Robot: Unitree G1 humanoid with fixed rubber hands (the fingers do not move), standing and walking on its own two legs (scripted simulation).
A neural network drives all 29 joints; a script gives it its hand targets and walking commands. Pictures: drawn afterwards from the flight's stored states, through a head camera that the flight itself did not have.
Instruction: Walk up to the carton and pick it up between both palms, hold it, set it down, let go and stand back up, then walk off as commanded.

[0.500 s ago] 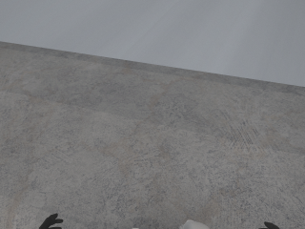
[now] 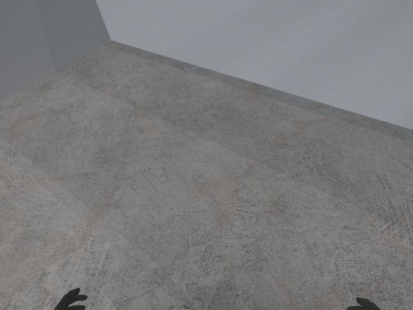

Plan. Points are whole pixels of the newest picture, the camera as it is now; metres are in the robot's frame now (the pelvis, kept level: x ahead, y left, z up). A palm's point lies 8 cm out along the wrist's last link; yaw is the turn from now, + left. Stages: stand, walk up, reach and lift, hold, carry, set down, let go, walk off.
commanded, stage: walk up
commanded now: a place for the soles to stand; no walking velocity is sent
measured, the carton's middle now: out of the picture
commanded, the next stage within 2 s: none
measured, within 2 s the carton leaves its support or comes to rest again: neither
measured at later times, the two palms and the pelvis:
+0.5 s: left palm out of the picture -0.03 +0.37 -0.06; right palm out of the picture +0.15 -0.24 -0.10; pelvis -0.05 +0.02 +0.00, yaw +17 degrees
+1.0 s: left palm out of the picture -0.21 +0.38 -0.06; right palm (292, 290) +0.19 -0.13 -0.09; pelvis -0.09 +0.04 +0.00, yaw +36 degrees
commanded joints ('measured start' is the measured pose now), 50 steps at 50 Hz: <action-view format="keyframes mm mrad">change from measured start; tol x32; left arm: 1 -89 351 111 -84 29 -38 17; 50 75 422 129 -57 32 -91 17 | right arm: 1 32 -216 -121 -90 -77 -20 6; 50 -44 -229 -127 -142 -82 -44 27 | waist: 1 -28 -227 -128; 5 -99 280 -33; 15 109 -352 -228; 33 -95 229 -23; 50 27 -198 -160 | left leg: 1 53 72 85 -138 -120 15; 5 146 128 -574 -669 -75 295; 12 158 36 -388 -479 497 198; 15 -303 -136 -2 -79 -113 24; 30 201 3 80 -261 -59 55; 34 105 103 -625 -659 -69 305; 41 -435 -156 -147 -399 -99 33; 43 -360 -14 -34 37 -90 -16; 50 -145 58 37 -13 -9 9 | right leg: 1 26 -381 286 -326 -158 -78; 7 -182 99 285 305 -323 122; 13 224 124 331 -276 48 68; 15 436 -357 667 -489 -8 -24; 29 69 -372 252 -254 -60 -86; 34 -297 85 291 261 -398 92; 41 529 -113 521 -402 -170 -13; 43 309 -509 717 -542 -295 -110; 50 151 -396 341 -377 -125 -74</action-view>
